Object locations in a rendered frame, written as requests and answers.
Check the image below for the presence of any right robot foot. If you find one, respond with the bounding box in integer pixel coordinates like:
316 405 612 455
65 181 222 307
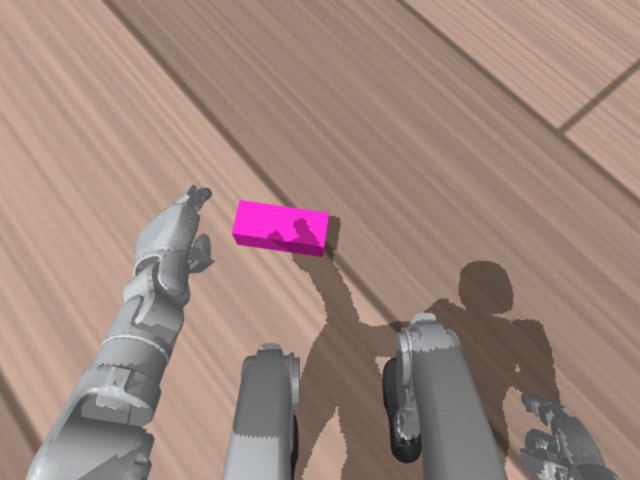
382 358 422 463

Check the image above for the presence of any right robot hand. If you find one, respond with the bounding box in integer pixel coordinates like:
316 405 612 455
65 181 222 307
520 392 606 480

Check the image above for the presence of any right robot arm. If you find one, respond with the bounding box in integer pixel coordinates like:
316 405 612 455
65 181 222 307
567 463 620 480

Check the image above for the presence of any left robot hand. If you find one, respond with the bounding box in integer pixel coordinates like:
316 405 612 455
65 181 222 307
135 185 214 274

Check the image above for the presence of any carton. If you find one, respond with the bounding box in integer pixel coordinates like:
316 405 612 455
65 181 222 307
232 200 329 257

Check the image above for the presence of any left robot arm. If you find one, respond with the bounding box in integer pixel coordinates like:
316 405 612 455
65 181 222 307
26 250 190 480

